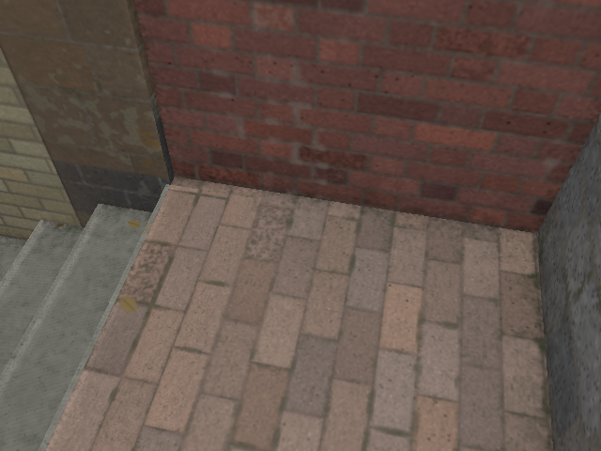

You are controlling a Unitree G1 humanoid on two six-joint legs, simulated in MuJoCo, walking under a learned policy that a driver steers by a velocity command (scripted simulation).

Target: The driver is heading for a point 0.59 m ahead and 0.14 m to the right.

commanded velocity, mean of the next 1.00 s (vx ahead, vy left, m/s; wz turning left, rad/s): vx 0.34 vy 0.00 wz -0.27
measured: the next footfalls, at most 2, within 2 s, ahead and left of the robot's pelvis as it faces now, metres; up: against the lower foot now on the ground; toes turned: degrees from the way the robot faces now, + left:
right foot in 0.74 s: +0.41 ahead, -0.12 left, -0.17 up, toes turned -10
left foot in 1.14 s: +0.65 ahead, +0.01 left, -0.17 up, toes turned -29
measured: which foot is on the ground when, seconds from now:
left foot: down 0.00-0.74, up 0.76-1.00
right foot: down 0.00-0.34, up 0.36-0.72, down 0.74-1.00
